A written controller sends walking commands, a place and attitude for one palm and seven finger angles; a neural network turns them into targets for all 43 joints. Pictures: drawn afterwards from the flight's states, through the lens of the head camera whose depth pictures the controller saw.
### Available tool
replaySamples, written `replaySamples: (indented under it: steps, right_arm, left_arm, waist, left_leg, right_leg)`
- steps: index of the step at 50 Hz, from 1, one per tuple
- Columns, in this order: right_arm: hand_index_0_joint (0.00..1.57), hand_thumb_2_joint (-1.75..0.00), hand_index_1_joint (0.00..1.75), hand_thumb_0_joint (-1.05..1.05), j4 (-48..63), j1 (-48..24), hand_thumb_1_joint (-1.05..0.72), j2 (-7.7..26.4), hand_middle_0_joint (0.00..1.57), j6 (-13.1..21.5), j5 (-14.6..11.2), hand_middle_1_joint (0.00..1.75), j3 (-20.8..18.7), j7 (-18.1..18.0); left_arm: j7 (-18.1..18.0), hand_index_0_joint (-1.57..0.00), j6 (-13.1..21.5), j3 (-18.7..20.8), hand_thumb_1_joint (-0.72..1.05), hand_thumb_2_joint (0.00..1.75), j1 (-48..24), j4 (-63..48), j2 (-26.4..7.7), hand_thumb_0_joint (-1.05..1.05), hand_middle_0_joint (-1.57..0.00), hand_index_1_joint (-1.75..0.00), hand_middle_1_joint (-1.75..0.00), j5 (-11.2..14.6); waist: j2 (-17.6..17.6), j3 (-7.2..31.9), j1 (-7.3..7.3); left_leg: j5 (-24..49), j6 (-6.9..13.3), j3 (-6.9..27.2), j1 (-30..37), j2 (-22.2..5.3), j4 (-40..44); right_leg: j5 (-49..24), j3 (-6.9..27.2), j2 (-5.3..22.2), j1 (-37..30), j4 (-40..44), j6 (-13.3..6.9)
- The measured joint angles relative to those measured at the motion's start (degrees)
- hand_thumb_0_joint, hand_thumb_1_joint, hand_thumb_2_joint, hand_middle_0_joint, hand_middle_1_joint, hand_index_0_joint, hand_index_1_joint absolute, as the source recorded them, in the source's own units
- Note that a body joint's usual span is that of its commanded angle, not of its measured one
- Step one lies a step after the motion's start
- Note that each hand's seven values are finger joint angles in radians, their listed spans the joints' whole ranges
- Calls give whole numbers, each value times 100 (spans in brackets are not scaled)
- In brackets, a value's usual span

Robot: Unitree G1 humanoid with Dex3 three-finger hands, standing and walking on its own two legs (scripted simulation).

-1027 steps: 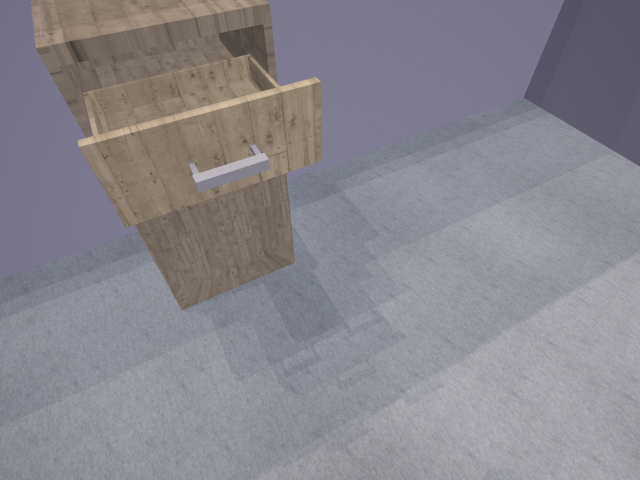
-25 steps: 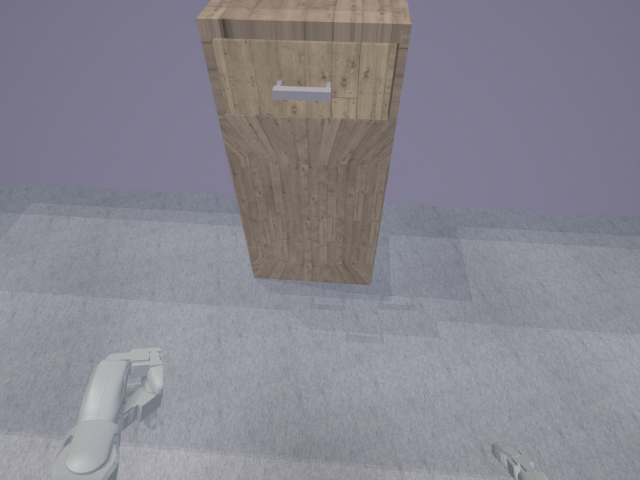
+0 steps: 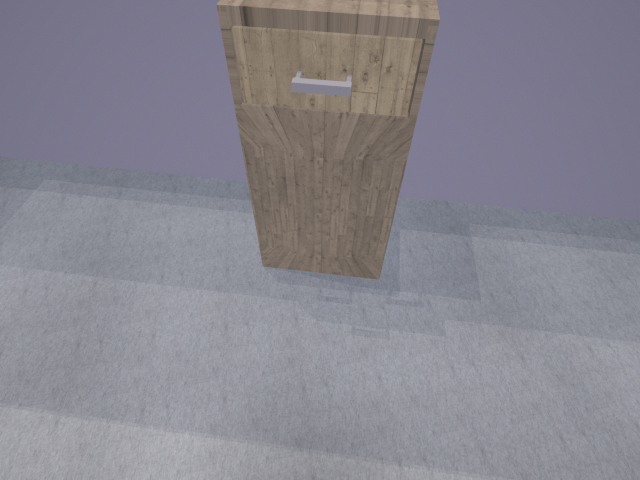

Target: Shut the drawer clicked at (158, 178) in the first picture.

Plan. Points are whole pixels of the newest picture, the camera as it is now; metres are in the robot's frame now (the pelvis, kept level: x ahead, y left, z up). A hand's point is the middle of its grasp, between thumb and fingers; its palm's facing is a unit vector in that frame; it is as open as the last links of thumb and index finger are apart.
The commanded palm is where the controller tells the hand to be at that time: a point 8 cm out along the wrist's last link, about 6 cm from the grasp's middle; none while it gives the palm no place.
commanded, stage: let the arm hang, fingers relaxed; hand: left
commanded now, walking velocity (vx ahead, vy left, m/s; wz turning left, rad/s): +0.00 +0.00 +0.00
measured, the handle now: (322, 82) +0.90 +0.05 +0.03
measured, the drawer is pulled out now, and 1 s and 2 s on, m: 0.00 0.00 0.00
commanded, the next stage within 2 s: look to check the result in 0.46 s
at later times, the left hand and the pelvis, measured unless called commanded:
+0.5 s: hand out of the picture +0.01 +0.16 -0.18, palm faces +0.01 -0.98 -0.17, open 7.3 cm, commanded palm none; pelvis +0.01 +0.00 +0.00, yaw -1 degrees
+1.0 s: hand out of the picture +0.02 +0.15 -0.18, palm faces +0.00 -0.99 -0.17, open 7.3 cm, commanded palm none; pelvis +0.02 -0.01 +0.00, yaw -1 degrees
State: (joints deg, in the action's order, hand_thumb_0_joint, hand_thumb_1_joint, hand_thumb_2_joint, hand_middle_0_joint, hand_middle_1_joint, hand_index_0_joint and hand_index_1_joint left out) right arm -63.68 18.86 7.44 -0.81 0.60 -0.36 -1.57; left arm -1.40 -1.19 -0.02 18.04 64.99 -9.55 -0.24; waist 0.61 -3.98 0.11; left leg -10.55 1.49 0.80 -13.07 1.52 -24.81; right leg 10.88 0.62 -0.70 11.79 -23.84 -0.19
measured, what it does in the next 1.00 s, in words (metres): stands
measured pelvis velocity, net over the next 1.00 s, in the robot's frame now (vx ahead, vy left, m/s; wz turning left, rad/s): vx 0.02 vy -0.01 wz -0.02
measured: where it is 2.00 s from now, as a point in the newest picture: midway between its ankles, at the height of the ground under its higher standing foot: outside the picture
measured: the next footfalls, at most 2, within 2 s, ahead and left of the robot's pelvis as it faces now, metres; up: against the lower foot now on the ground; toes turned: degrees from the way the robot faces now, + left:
none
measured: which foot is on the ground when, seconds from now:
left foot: down 0.00-1.00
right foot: down 0.00-1.00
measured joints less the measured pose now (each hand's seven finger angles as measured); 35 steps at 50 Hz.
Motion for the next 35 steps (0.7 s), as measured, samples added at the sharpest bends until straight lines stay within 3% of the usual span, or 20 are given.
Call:
replaySamples:
  steps: [11,35]
  right_arm:
    - [20,-90,30,1,-56,-193,-92,-83,20,52,16,30,-28,-37]
    - [20,-90,30,0,-165,-111,-91,-72,20,69,4,29,-36,-42]
  left_arm:
    - [-26,-23,98,-25,91,90,-168,76,354,0,-23,-34,-34,-25]
    - [-55,-20,138,19,91,90,-226,70,265,0,-20,-30,-30,1]
  waist:
    - [31,170,20]
    - [27,116,93]
  left_leg:
    - [-53,13,-51,82,18,10]
    - [-180,-58,-90,200,-88,-1]
  right_leg:
    - [77,51,18,-34,-64,14]
    - [144,94,-87,-151,-18,-54]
